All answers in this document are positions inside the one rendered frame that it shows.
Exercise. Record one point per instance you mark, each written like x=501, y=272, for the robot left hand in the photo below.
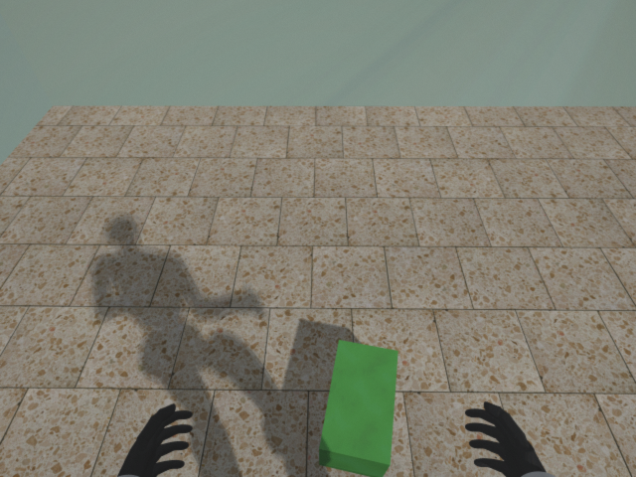
x=147, y=449

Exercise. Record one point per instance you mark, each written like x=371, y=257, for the carton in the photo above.
x=358, y=426

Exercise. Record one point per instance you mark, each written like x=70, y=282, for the robot right hand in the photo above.
x=517, y=452

